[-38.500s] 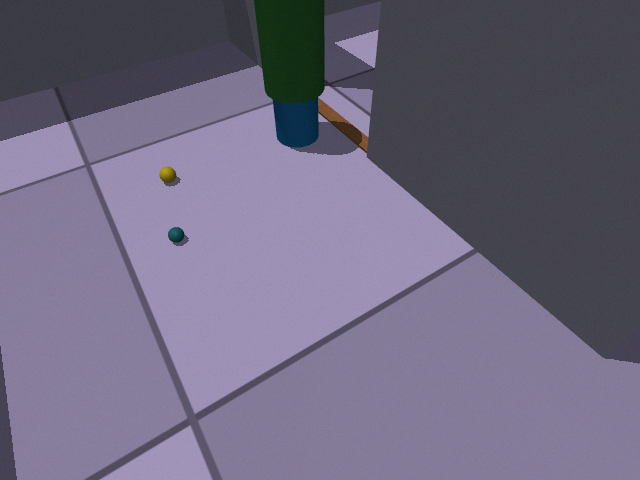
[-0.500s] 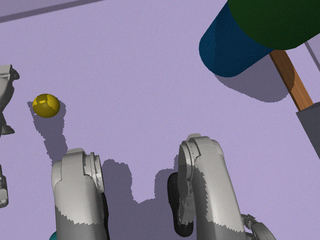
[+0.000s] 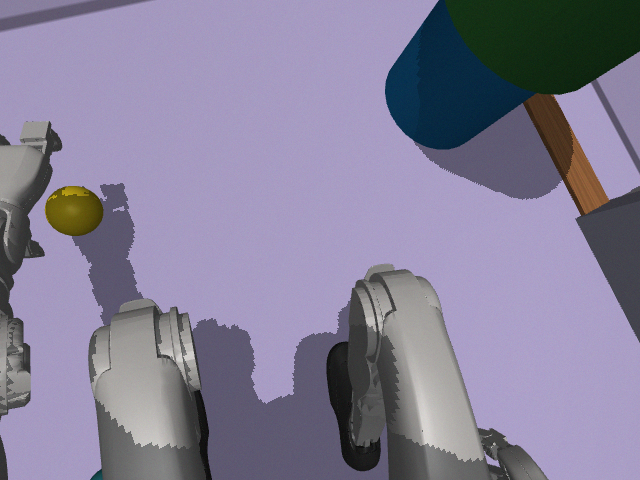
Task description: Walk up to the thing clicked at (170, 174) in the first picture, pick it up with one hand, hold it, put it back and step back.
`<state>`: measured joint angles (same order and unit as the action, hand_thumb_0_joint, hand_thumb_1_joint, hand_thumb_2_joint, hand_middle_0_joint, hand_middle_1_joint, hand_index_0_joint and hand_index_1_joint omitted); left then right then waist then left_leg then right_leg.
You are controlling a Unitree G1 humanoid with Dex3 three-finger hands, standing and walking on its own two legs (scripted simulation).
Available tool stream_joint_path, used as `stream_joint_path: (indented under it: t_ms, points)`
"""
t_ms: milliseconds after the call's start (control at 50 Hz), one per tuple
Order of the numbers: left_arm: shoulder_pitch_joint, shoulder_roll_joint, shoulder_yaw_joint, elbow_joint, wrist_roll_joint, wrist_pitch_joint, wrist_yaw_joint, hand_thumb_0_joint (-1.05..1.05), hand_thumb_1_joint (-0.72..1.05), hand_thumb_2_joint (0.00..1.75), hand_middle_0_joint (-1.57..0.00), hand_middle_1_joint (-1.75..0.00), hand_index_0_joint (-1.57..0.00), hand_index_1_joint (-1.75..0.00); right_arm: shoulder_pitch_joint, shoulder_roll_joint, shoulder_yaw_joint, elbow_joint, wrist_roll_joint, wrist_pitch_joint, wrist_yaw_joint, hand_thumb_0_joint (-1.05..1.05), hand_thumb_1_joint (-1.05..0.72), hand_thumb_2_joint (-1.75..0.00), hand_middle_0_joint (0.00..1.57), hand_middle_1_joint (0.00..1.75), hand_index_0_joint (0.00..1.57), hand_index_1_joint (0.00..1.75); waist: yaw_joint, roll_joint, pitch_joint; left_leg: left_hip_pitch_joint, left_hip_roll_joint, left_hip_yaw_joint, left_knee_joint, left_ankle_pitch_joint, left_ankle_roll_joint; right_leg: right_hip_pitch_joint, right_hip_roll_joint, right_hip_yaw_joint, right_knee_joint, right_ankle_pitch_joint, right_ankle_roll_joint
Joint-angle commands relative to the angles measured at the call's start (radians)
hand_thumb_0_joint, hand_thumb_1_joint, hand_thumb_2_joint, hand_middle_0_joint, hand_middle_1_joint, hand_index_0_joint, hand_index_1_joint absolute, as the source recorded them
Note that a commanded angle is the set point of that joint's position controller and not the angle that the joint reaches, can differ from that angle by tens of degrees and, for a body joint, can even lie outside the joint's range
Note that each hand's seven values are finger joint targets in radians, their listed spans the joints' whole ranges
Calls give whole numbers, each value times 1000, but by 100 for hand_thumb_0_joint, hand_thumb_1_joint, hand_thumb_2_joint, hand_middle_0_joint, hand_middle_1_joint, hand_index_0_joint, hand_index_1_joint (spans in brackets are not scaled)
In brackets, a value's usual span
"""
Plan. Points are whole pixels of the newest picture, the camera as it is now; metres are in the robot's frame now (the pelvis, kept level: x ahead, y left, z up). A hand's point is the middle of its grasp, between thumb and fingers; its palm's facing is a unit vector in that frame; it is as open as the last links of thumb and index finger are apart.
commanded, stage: approach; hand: left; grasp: from above
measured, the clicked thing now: (75, 211) +0.47 +0.29 -0.29
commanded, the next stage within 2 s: rest palm in 0.56 s
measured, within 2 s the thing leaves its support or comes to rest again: neither
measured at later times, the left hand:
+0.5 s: hand (24, 213) +0.44 +0.31 -0.18, palm faces -0.52 -0.09 -0.85, open 14.1 cm
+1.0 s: hand (48, 188) +0.47 +0.29 -0.19, palm faces -0.47 -0.09 -0.88, open 14.2 cm
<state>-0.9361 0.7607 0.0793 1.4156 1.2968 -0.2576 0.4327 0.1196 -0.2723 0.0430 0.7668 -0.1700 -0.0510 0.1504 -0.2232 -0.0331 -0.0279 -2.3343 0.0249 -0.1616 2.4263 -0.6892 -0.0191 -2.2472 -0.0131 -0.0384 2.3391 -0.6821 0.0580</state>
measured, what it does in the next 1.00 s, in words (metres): stands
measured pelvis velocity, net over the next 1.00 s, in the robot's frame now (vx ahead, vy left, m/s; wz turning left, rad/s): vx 0.00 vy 0.00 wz -0.02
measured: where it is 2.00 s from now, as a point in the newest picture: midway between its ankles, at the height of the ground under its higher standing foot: (276, 446)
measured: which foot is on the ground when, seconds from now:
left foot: down 0.00-1.00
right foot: down 0.00-1.00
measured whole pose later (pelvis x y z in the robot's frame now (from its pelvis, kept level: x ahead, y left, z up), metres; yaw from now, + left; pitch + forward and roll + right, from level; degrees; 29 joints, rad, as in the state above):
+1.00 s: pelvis +0.00 +0.00 +0.00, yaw -1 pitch +33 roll -9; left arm -1.05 0.83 0.12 1.58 1.28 -0.17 0.41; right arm 0.13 -0.29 0.13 0.70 -0.17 -0.07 0.16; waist -0.32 -0.02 0.02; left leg -2.35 0.02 -0.18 2.44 -0.68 -0.01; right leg -2.25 0.00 -0.05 2.34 -0.67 0.06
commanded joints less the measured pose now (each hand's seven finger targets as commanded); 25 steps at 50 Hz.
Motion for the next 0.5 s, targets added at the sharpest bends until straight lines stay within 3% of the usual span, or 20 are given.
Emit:
stream_joint_path:
  t_ms: [0,100,240,340,360,380,440,480]
  points:
    - [-423,231,42,-146,-4,45,86,0,-56,101,-6,-104,-6,-104,227,-267,-84,-1,3,-5,-22,0,-91,-90,20,30,20,30,-52,395,-730,624,-12,111,-262,195,37,255,36,-127,-219,237,-82]
    - [-428,242,59,-21,8,138,89,0,-58,102,-7,-103,-6,-103,234,-261,-55,-20,8,-5,-20,0,-91,-90,20,30,20,30,-59,375,-696,575,-19,123,-266,193,44,279,33,-119,-224,249,-87]
    - [-279,269,50,57,-77,187,-14,0,-55,99,-6,-105,-7,-105,212,-259,-28,-52,37,-7,-15,0,-91,-90,20,30,20,30,-35,223,-637,397,-26,143,-249,152,71,402,43,-95,-256,221,-75]
    - [-242,326,78,-40,-114,108,-87,0,-55,98,-6,-106,-7,-105,217,-267,-29,-70,39,-4,-17,0,-90,-90,20,30,20,30,-30,181,-615,363,-28,132,-232,122,71,428,41,-93,-260,174,-72]
    - [-223,314,76,-48,-118,86,-93,0,-54,97,-6,-107,-8,-105,218,-261,-26,-65,37,-2,-16,0,-90,-90,20,30,20,30,-22,190,-615,369,-29,132,-232,123,67,437,41,-92,-262,175,-71]
    - [-235,312,74,-87,-120,57,-99,0,-54,97,-6,-108,-8,-106,219,-262,-30,-66,29,-1,-13,0,-91,-90,20,30,20,30,-33,202,-625,369,-29,129,-224,124,65,437,42,-95,-255,176,-71]
    - [-292,314,86,-180,-102,-21,-81,0,-55,98,-6,-107,-7,-105,246,-268,-44,-43,16,2,-12,0,-91,-90,20,30,20,30,-39,258,-679,444,-26,118,-209,150,50,412,43,-106,-248,199,-75]
    - [-297,277,63,-233,-88,-56,-52,0,-55,98,-6,-107,-7,-106,245,-266,-58,-39,11,1,-13,0,-91,-90,20,30,20,30,-45,317,-687,500,-24,116,-212,149,39,377,44,-109,-243,198,-80]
